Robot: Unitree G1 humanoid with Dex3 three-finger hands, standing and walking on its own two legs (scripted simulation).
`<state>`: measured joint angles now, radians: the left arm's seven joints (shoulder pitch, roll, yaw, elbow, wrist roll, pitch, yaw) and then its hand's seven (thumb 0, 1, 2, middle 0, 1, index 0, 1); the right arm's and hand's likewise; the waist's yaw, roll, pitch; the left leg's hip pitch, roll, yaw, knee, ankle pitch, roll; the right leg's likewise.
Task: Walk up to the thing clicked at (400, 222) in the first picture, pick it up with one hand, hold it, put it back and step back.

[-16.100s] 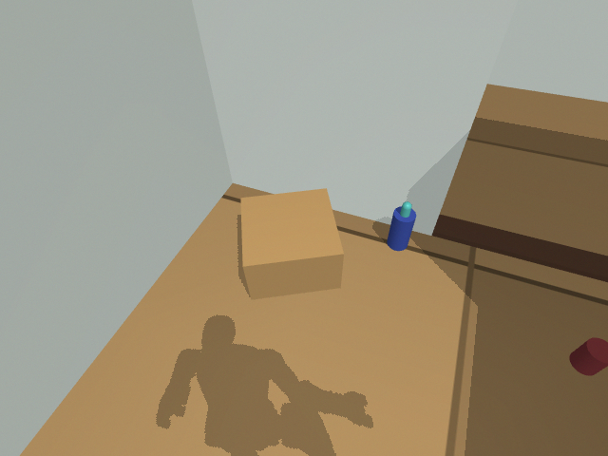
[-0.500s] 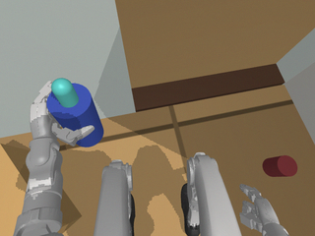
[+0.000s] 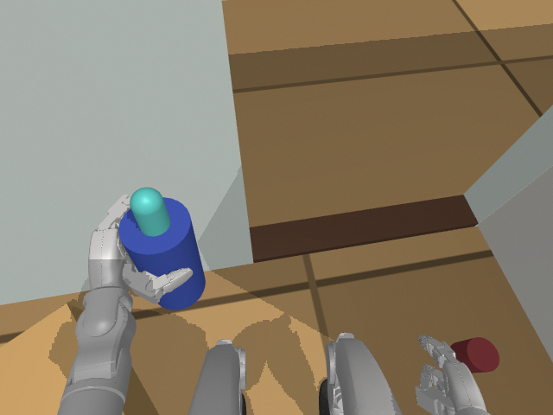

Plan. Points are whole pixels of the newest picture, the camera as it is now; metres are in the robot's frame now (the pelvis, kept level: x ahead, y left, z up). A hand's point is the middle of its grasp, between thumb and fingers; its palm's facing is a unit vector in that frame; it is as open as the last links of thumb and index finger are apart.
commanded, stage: lift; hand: left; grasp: from the side
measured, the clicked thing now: (164, 248) +0.35 +0.18 -0.01
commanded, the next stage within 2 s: hold in 1.14 s
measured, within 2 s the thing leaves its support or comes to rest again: neither
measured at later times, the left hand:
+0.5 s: hand (143, 230) +0.35 +0.18 +0.07, palm faces +0.13 -0.99 -0.05, open 12.0 cm
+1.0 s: hand (138, 207) +0.36 +0.17 +0.11, palm faces +0.11 -0.99 -0.03, open 12.0 cm
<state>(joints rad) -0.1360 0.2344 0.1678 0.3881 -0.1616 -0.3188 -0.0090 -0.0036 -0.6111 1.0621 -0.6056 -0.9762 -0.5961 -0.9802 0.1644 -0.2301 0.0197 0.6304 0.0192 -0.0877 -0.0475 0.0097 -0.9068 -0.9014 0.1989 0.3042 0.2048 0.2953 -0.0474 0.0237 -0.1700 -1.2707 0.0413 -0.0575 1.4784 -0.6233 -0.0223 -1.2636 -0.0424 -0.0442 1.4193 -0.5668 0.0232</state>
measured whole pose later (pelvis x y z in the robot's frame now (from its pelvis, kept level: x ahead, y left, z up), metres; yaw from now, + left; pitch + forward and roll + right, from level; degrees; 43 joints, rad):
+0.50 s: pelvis +0.02 +0.00 +0.07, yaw +1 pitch +15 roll -2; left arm -0.11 0.21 0.13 0.46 -0.15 -0.33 -0.02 0.00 -0.61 1.06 -0.61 -0.98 -0.60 -0.98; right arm 0.22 -0.22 0.04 0.65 0.00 -0.07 -0.05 0.01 -0.91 -0.90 0.20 0.30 0.20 0.30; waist -0.03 0.01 -0.09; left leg -0.89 0.04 -0.04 1.15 -0.52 -0.02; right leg -0.88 -0.04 -0.04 1.09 -0.47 0.02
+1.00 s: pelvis +0.03 +0.00 +0.10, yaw +0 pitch +10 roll -2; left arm -0.10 0.20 0.14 0.49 -0.15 -0.34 -0.04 0.00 -0.61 1.06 -0.60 -0.98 -0.59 -0.99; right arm 0.23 -0.22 0.02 0.66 0.00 -0.05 -0.06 0.01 -0.91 -0.90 0.20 0.30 0.20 0.30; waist -0.04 0.01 -0.05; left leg -0.67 0.05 -0.02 0.97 -0.48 -0.02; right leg -0.67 -0.03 -0.04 0.92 -0.43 0.02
